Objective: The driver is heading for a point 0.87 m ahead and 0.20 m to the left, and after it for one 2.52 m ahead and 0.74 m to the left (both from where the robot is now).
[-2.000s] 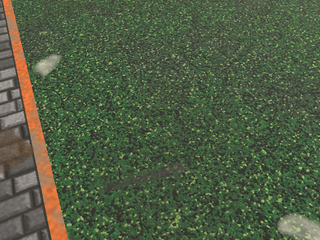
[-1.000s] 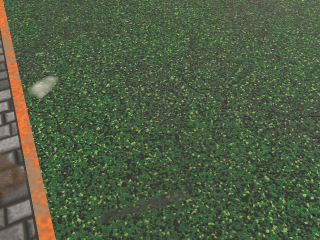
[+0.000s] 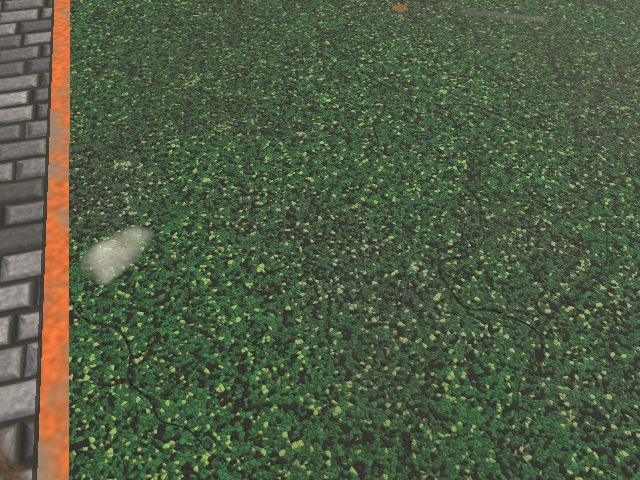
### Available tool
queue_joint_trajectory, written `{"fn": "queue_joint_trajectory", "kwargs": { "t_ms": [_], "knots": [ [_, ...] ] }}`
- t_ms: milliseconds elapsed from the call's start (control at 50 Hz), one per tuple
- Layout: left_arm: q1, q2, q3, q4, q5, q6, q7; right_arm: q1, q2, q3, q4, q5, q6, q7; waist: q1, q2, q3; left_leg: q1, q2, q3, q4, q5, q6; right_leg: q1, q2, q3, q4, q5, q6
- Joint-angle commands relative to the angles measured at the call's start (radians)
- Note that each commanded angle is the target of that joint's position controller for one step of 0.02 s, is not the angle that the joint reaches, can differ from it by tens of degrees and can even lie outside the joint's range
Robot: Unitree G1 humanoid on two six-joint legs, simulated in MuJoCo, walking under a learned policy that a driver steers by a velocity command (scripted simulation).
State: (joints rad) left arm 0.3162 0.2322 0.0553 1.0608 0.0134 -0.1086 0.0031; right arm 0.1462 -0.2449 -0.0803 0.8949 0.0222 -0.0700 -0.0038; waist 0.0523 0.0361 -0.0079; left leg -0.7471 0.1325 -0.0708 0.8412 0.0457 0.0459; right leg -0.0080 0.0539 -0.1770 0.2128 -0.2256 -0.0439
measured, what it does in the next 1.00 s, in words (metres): walks ahead, turning left: left foot, then right foot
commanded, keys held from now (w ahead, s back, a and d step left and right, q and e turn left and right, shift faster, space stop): w+q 0.40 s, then w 0.42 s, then no key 0.18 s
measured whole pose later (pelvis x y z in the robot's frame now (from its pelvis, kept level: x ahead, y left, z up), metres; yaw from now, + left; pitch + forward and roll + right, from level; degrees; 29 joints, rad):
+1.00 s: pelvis +0.58 +0.10 +0.00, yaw +19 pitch +2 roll -1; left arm 0.30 0.24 0.04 0.91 0.00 -0.09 -0.01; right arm 0.16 -0.27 -0.06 0.72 0.00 -0.07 -0.02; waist 0.05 0.05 0.03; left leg -0.65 0.09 -0.05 0.81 -0.13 -0.01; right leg -0.15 0.06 -0.03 0.28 -0.17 -0.06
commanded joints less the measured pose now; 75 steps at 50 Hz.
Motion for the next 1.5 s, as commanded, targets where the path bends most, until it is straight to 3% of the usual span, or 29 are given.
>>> {"fn": "queue_joint_trajectory", "kwargs": {
  "t_ms": [20, 120, 180, 200, 220, 240, 260, 300, 400, 520, 620, 660, 700, 720, 740, 760, 800, 840, 940, 1060, 1140, 1180, 1200, 1220, 1260, 1300, 1420, 1440, 1500],
  "knots": [
    [-0.018, 0.155, 0.024, -0.059, -0.01, -0.008, 0.014, -0.104, -0.013, 0.013, -0.084, -0.002, -0.009, 0.024, 0.004, -0.051, 0.103, 0.024, -0.006, 0.055, -0.122, 0.072, 0.004, -0.066, -0.294, 0.055, -0.111, 0.262, -0.123],
    [0.012, 0.197, 0.039, -0.067, -0.025, 0.034, 0.02, -0.167, -0.041, 0.011, -0.169, 0.002, -0.004, 0.063, -0.006, -0.083, 0.094, 0.047, -0.067, 0.146, -0.212, -0.141, 0.054, 0.124, -0.351, -0.005, 0.057, 0.594, -0.088],
    [-0.033, 0.217, 0.043, -0.103, -0.024, 0.057, 0.03, 0.149, -0.168, -0.056, -0.119, 0.008, 0.002, 0.06, -0.187, -0.108, -0.103, 0.522, -0.197, 0.196, -0.276, -0.168, 0.137, 0.023, -0.298, -0.061, 0.529, 0.911, -0.026],
    [-0.01, 0.177, 0.026, -0.134, -0.003, 0.045, 0.029, 0.29, -0.277, -0.091, -0.095, 0.005, 0.012, 0.035, -0.217, 0.053, -0.216, 0.836, -0.013, -0.102, -0.287, -0.154, 0.208, -0.251, -0.243, -0.07, 0.872, 0.528, 0.02],
    [0.056, 0.047, -0.013, -0.181, -0.004, 0.004, 0.007, 0.244, -0.326, -0.091, -0.123, 0.005, 0.005, 0.036, -0.106, 0.253, -0.338, 1.135, 0.212, -0.713, -0.475, -0.32, 0.409, -0.662, -0.003, 0.094, 1.22, -0.31, 0.071],
    [-0.068, 0.147, 0.009, -0.206, -0.041, -0.043, -0.01, 0.283, -0.239, -0.063, -0.125, -0.01, 0.001, 0.039, -0.174, 0.126, -0.362, 1.161, 0.204, -0.728, -0.552, -0.32, 0.359, -0.772, -0.047, 0.279, 1.259, -0.301, 0.033],
    [-0.139, 0.162, 0.013, -0.232, -0.066, -0.06, -0.016, 0.249, -0.185, -0.05, -0.126, -0.016, -0.006, 0.035, -0.17, 0.089, -0.242, 1.07, 0.169, -0.563, -0.536, -0.24, 0.312, -0.825, -0.09, 0.271, 1.224, -0.232, 0.005],
    [-0.147, 0.16, 0.023, -0.222, -0.031, -0.053, -0.001, 0.106, -0.128, -0.031, -0.161, -0.014, -0.017, 0.035, -0.077, -0.051, -0.109, 0.763, 0.093, -0.344, -0.552, -0.028, 0.261, -0.706, -0.17, 0.264, 1.035, -0.126, 0.007],
    [-0.177, 0.122, 0.027, -0.263, 0.001, 0.005, 0.006, 0.104, -0.168, -0.036, -0.182, -0.009, -0.022, 0.009, -0.031, -0.024, -0.029, 0.532, 0.025, -0.216, -0.628, 0.08, 0.26, -0.624, -0.172, 0.235, 0.777, 0.003, 0.081],
    [-0.36, 0.085, 0.005, -0.31, -0.011, -0.008, -0.012, 0.196, -0.157, -0.03, -0.147, -0.009, -0.017, -0.005, -0.12, 0.047, 0.009, 0.514, -0.026, -0.121, -0.626, -0.062, 0.176, -0.529, -0.107, 0.193, 0.375, 0.382, 0.079],
    [-0.413, 0.137, 0.013, -0.35, -0.018, -0.028, -0.034, 0.247, -0.165, -0.03, -0.115, -0.009, -0.008, -0.008, -0.13, 0.065, 0.037, 0.71, 0.065, -0.21, -0.533, -0.02, 0.165, -0.592, -0.097, 0.206, 0.283, 0.247, 0.018],
    [-0.349, 0.158, 0.022, -0.339, -0.018, -0.037, -0.038, 0.232, -0.177, -0.033, -0.117, -0.011, 0.003, -0.013, -0.089, 0.09, 0.018, 0.752, 0.072, -0.216, -0.467, 0.143, 0.145, -0.511, -0.073, 0.18, 0.257, 0.168, -0.014],
    [-0.086, 0.224, 0.052, -0.277, -0.004, -0.041, -0.031, 0.191, -0.141, -0.013, -0.143, -0.018, 0.007, -0.011, 0.038, 0.052, -0.17, 0.643, -0.025, -0.135, -0.154, 0.281, 0.092, -0.112, -0.134, 0.234, 0.278, 0.234, -0.097],
    [0.073, 0.305, 0.074, -0.254, 0.007, -0.036, -0.027, 0.292, -0.081, 0.006, -0.155, -0.018, -0.006, -0.009, 0.041, -0.146, -0.333, 0.31, -0.158, -0.054, 0.211, -0.035, 0.016, 0.282, -0.349, 0.577, 0.283, 0.167, -0.233],
    [0.129, 0.268, 0.068, -0.217, -0.018, -0.024, -0.036, 0.339, -0.071, 0.015, -0.144, 0.001, -0.018, -0.007, 0.041, -0.342, -0.384, 0.07, -0.232, -0.074, 0.424, -0.612, -0.014, 0.411, -0.456, 0.92, 0.122, -0.053, -0.308],
    [0.073, 0.201, 0.048, -0.229, -0.038, -0.018, -0.036, 0.255, -0.155, -0.002, -0.156, 0.017, -0.026, -0.003, 0.055, -0.221, -0.228, -0.047, -0.168, -0.114, 0.506, -0.58, -0.003, 0.314, -0.429, 0.867, 0.086, -0.223, -0.258],
    [-0.063, 0.149, 0.026, -0.259, -0.016, -0.004, -0.033, 0.109, -0.153, -0.001, -0.196, -0.002, -0.029, -0.002, 0.012, -0.075, -0.032, -0.03, -0.072, -0.037, 0.421, -0.418, 0.003, 0.016, -0.351, 0.629, 0.034, -0.113, -0.201],
    [-0.114, 0.123, 0.013, -0.266, 0.0, -0.008, -0.035, 0.13, -0.131, -0.007, -0.193, -0.015, -0.017, -0.005, -0.043, -0.103, 0.004, 0.078, -0.028, -0.025, 0.323, -0.353, -0.006, -0.129, -0.293, 0.512, -0.004, 0.122, -0.186],
    [-0.101, 0.17, 0.023, -0.23, -0.007, -0.005, -0.016, 0.117, -0.063, 0.014, -0.202, -0.027, -0.004, -0.016, -0.071, -0.11, -0.039, 0.168, -0.041, 0.039, 0.055, -0.224, -0.062, -0.179, -0.239, 0.258, 0.025, 0.78, -0.179],
    [-0.028, 0.18, 0.018, -0.188, -0.022, 0.034, -0.001, -0.035, -0.065, 0.018, -0.23, -0.021, -0.003, 0.001, -0.006, -0.124, -0.055, 0.271, -0.097, 0.056, -0.254, 0.001, -0.049, -0.095, -0.226, 0.22, 0.07, 0.661, -0.136],
    [-0.055, 0.176, 0.015, -0.18, -0.032, 0.053, 0.003, 0.028, -0.108, -0.001, -0.212, -0.039, -0.016, 0.009, -0.062, -0.103, -0.075, 0.426, -0.125, 0.065, -0.443, 0.065, 0.01, -0.063, -0.212, 0.252, 0.239, 0.574, -0.084],
    [0.077, 0.097, -0.011, -0.177, 0.005, 0.03, -0.003, 0.114, -0.207, -0.019, -0.207, -0.067, -0.011, -0.006, -0.024, 0.086, -0.241, 0.854, 0.127, -0.161, -0.316, 0.769, 0.168, -0.323, -0.088, 0.194, 0.51, 0.157, 0.017],
    [0.109, 0.067, -0.029, -0.158, -0.002, 0.032, -0.006, 0.152, -0.126, 0.0, -0.193, -0.06, 0.004, -0.007, -0.061, 0.191, -0.341, 0.931, 0.245, -0.289, -0.331, 0.803, 0.29, -0.41, -0.052, 0.21, 0.677, -0.315, 0.061],
    [0.05, 0.123, -0.015, -0.165, -0.019, 0.048, -0.01, 0.157, -0.073, 0.018, -0.181, -0.042, 0.014, 0.0, -0.078, 0.158, -0.314, 0.884, 0.229, -0.315, -0.37, 0.624, 0.288, -0.459, -0.069, 0.246, 0.754, -0.5, 0.079],
    [-0.032, 0.139, -0.004, -0.181, -0.024, 0.091, 0.003, 0.054, -0.093, 0.018, -0.185, -0.035, 0.024, 0.006, -0.057, 0.061, -0.178, 0.697, 0.178, -0.275, -0.452, 0.249, 0.223, -0.498, -0.111, 0.247, 0.765, -0.447, 0.095],
    [-0.026, 0.122, -0.003, -0.173, -0.017, 0.126, 0.019, -0.066, -0.124, 0.009, -0.199, -0.045, 0.036, 0.0, -0.006, 0.093, -0.106, 0.477, 0.115, -0.194, -0.531, 0.022, 0.168, -0.372, -0.124, 0.225, 0.631, -0.326, 0.106],
    [-0.015, 0.12, -0.005, -0.148, 0.025, 0.132, 0.019, -0.029, -0.058, 0.025, -0.135, -0.038, 0.051, -0.008, -0.007, 0.047, -0.041, 0.304, -0.037, -0.033, -0.516, -0.553, 0.011, -0.144, -0.134, 0.216, 0.253, 0.019, 0.033],
    [-0.054, 0.179, 0.006, -0.158, 0.01, 0.132, 0.026, -0.004, -0.066, 0.021, -0.133, -0.041, 0.05, -0.007, -0.052, -0.046, 0.013, 0.345, -0.087, 0.008, -0.488, -0.527, -0.024, -0.261, -0.167, 0.245, 0.219, -0.145, 0.0],
    [-0.118, 0.114, -0.008, -0.148, 0.009, 0.102, 0.026, -0.016, -0.068, 0.015, -0.111, -0.036, 0.048, -0.024, -0.067, -0.144, 0.049, 0.545, -0.106, 0.046, -0.384, -0.293, -0.031, -0.445, -0.148, 0.257, 0.13, -0.283, 0.021]
  ]
}}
